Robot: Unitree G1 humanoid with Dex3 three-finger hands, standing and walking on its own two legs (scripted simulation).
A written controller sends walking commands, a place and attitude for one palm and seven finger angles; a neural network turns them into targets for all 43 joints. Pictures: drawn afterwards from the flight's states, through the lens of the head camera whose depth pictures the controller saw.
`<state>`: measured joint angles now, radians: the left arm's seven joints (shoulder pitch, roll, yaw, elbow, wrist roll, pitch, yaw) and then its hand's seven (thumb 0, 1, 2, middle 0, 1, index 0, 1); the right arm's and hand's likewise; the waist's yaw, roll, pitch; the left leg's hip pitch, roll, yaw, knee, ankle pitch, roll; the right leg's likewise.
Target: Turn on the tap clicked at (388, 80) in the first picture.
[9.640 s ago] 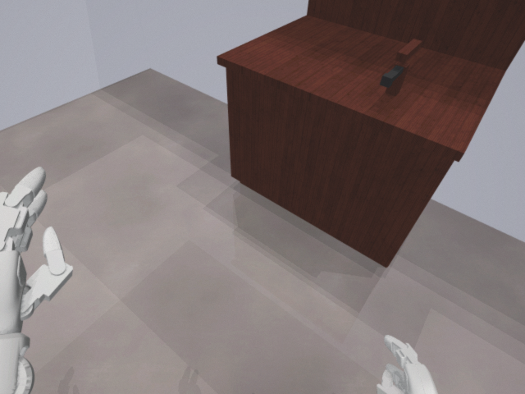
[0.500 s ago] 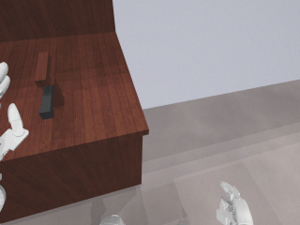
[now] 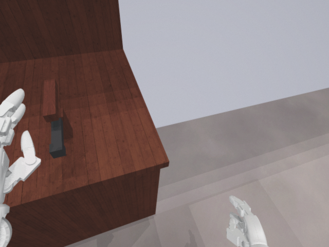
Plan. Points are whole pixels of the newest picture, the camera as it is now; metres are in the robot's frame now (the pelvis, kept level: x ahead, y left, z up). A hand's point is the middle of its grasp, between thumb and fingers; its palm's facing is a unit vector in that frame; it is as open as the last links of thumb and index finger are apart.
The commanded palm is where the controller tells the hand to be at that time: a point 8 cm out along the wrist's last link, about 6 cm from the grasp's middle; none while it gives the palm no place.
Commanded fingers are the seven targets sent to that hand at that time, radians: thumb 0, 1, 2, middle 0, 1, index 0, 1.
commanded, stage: come to a stop and stand still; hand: left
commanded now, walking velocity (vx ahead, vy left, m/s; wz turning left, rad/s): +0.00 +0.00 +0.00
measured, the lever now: (57, 150) +0.31 +0.29 +0.04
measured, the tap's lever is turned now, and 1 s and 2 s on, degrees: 0 0 0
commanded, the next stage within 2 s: look again from close up in 0.44 s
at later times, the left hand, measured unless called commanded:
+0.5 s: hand (51, 164) +0.22 +0.22 +0.16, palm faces +0.40 -0.84 -0.36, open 7.4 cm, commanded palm +0.16 +0.26 +0.17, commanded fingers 0.00 0.90 0.90 -0.20 -0.30 -0.20 -0.30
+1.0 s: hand (9, 158) +0.22 +0.29 +0.16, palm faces +0.43 -0.85 -0.31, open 7.4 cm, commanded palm +0.16 +0.31 +0.17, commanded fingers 0.00 0.90 0.90 -0.20 -0.30 -0.20 -0.30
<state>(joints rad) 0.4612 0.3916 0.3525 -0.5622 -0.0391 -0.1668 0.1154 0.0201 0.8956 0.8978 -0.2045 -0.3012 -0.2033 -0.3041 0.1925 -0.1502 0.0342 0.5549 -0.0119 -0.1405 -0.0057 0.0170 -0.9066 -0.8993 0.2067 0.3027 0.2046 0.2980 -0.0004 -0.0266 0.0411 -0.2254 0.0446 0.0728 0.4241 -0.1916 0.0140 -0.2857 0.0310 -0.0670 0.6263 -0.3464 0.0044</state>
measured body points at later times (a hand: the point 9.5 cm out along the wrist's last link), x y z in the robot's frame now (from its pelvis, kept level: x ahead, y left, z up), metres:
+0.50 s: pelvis +0.00 -0.02 +0.00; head +0.00 -0.03 +0.45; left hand +0.19 +0.26 +0.18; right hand +0.17 -0.26 -0.09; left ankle +0.02 +0.10 -0.74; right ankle +0.00 -0.10 -0.75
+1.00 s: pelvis +0.00 +0.03 +0.00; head +0.01 +0.06 +0.44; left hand +0.19 +0.33 +0.18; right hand +0.17 -0.18 -0.07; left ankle +0.02 +0.10 -0.75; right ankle +0.00 -0.10 -0.74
